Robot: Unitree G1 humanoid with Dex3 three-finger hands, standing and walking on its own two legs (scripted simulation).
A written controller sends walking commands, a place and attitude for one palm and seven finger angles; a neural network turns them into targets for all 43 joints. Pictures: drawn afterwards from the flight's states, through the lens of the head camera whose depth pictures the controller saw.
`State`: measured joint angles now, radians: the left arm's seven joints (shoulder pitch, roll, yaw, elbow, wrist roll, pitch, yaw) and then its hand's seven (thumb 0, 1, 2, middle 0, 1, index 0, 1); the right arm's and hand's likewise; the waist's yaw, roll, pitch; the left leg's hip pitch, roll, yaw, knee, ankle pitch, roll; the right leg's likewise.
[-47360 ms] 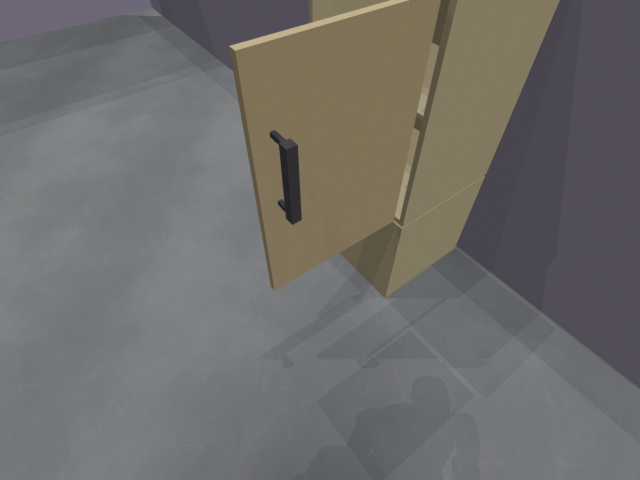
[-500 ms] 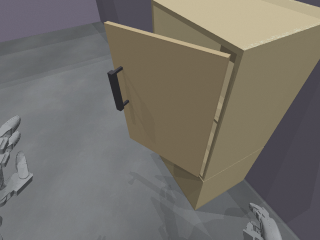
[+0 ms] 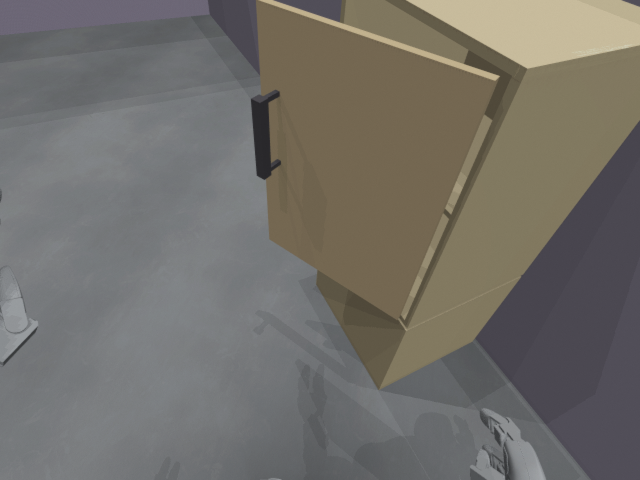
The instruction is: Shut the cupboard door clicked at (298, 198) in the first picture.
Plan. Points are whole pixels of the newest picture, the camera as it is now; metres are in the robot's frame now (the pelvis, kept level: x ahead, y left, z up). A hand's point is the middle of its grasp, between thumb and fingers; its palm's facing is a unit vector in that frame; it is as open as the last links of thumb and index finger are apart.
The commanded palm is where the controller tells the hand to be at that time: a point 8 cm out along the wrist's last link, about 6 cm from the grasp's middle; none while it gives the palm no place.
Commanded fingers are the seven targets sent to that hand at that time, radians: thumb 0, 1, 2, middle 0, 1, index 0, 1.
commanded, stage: step back with the hand held close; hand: left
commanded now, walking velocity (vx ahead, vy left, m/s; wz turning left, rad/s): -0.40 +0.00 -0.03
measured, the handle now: (268, 135) +0.72 +0.15 +0.03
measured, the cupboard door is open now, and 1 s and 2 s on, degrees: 27 27 27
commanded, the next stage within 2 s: stop stepping back and stand still in 0.52 s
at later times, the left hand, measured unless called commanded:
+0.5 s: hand out of the picture +0.11 +0.29 +0.18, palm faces +0.49 -0.75 -0.44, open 7.4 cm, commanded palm +0.04 +0.32 +0.19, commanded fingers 0.00 0.90 0.90 -0.20 -0.30 -0.20 -0.30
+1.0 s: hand out of the picture +0.04 +0.28 +0.20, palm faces +0.49 -0.80 -0.35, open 7.4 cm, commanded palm +0.00 +0.31 +0.19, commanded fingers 0.00 0.90 0.90 -0.20 -0.30 -0.20 -0.30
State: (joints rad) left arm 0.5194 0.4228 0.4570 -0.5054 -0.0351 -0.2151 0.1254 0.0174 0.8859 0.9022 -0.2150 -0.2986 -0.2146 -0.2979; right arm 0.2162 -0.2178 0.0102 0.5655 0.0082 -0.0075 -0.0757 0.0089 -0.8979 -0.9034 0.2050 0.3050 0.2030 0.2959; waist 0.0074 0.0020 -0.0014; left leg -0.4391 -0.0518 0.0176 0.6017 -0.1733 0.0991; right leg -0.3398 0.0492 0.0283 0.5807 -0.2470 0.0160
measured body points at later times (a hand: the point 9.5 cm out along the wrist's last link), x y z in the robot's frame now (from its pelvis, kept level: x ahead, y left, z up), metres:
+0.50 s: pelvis -0.08 +0.01 +0.00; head -0.07 +0.05 +0.45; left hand +0.08 +0.33 +0.21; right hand +0.09 -0.23 -0.07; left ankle -0.01 +0.10 -0.72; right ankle -0.05 -0.13 -0.69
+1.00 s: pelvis -0.15 +0.02 -0.01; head -0.23 +0.04 +0.44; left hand +0.00 +0.32 +0.21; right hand -0.05 -0.27 -0.08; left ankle -0.01 +0.10 -0.72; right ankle -0.25 -0.13 -0.72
